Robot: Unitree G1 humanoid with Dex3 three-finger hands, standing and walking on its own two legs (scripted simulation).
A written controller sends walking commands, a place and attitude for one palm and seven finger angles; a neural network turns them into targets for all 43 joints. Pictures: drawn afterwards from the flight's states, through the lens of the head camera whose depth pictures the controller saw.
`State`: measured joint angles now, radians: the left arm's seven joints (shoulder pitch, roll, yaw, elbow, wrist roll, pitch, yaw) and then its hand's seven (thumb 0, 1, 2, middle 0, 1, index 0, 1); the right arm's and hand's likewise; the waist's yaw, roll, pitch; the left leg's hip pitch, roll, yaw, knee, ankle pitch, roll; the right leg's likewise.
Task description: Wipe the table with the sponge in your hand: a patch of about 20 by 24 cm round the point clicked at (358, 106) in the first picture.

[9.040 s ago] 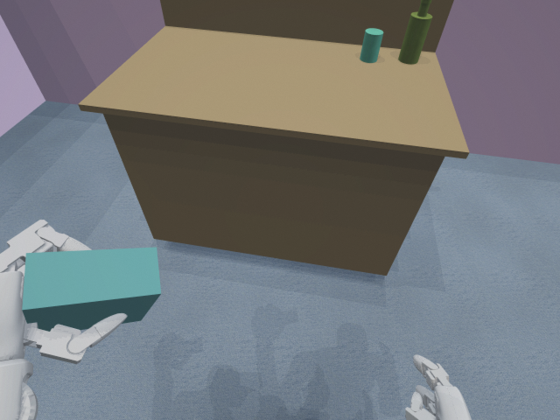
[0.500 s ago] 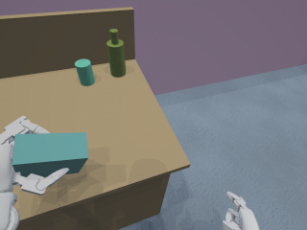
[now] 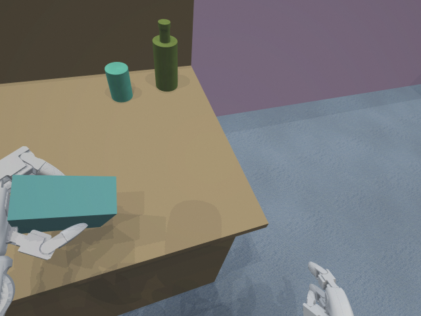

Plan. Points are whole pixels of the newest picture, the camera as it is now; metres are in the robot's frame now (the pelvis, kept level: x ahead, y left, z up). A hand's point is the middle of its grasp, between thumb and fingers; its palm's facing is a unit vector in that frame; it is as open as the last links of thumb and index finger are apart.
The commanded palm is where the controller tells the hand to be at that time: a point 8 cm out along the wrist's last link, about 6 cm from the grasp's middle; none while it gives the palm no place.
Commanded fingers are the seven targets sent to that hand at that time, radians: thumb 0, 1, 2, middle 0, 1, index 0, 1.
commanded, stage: come to a stop and stand still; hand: left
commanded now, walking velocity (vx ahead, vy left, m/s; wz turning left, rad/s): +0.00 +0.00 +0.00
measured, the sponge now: (79, 205) +0.23 +0.22 +0.13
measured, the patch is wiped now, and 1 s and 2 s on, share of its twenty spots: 0.00 0.00 0.00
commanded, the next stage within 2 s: look again from close up in 0.46 s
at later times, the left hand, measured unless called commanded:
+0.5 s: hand (33, 206) +0.21 +0.26 +0.15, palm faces +0.38 -0.86 -0.35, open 9.6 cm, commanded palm +0.16 +0.29 +0.18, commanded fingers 0.00 0.10 1.30 -1.20 -1.60 -1.20 -1.60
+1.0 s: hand (45, 210) +0.21 +0.25 +0.15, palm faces +0.36 -0.85 -0.38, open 9.6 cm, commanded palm +0.15 +0.28 +0.18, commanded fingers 0.00 0.10 1.30 -1.20 -1.60 -1.20 -1.60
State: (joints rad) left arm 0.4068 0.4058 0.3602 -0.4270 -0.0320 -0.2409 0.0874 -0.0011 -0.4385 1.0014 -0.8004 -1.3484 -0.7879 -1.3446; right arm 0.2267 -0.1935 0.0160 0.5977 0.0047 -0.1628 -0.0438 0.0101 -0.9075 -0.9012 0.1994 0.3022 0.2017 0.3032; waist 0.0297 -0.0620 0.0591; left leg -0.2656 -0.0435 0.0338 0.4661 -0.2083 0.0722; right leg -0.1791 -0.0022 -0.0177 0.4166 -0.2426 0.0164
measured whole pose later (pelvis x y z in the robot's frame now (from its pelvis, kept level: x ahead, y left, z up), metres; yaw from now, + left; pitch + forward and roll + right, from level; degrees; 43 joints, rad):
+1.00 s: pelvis -0.01 +0.00 +0.00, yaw +0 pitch -1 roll -2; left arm 0.44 0.36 0.33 -0.45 -0.02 -0.20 0.10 0.00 -0.44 1.00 -0.79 -1.36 -0.78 -1.35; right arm 0.21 -0.20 0.01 0.59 0.01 -0.13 -0.05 0.01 -0.91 -0.90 0.20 0.30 0.20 0.30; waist 0.01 -0.02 0.03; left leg -0.24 -0.04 0.03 0.43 -0.18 0.07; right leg -0.14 0.00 -0.02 0.36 -0.21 0.02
